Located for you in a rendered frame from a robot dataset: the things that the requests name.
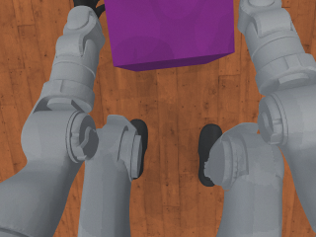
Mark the robot left hand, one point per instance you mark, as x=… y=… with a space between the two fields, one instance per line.
x=92 y=4

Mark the carton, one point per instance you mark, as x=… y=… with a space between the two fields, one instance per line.
x=159 y=34

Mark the robot right forearm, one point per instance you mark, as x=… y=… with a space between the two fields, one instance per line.
x=274 y=46

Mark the robot right upper arm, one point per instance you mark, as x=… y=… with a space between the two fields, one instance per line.
x=287 y=119

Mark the right robot thigh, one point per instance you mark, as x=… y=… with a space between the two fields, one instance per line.
x=244 y=166

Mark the left robot foot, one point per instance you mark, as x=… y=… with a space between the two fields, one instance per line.
x=142 y=130

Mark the robot left forearm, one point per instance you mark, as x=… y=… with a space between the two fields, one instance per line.
x=74 y=67

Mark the robot left upper arm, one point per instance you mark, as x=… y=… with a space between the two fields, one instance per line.
x=56 y=143

